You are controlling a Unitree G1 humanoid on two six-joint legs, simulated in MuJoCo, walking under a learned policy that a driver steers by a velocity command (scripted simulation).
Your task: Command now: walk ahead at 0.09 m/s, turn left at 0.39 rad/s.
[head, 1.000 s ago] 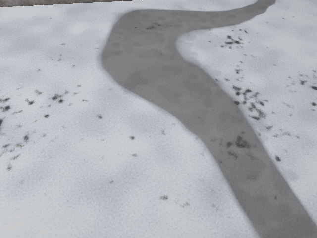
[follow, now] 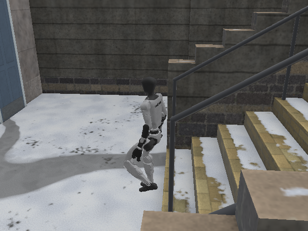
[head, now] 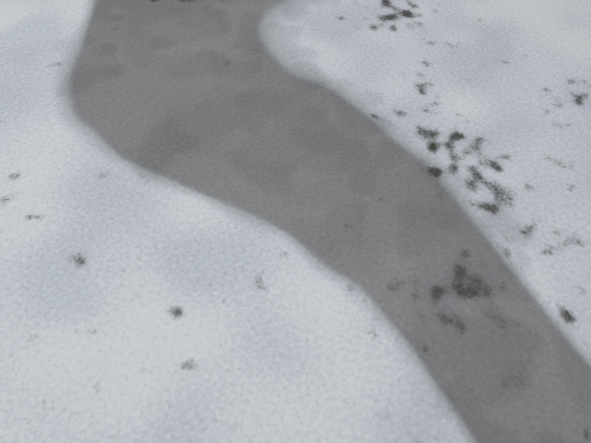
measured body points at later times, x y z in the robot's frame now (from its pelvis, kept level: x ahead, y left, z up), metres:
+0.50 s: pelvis +0.07 +0.11 +0.01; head +0.10 +0.16 +0.45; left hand +0.20 +0.41 -0.11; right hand +0.28 -0.12 -0.08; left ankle +0.12 +0.17 -0.73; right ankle +0.19 -0.06 -0.62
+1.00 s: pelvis +0.15 +0.08 +0.01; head +0.19 +0.08 +0.46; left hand +0.16 +0.40 -0.08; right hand +0.43 -0.08 -0.09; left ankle +0.07 +0.18 -0.67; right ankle +0.21 -0.03 -0.73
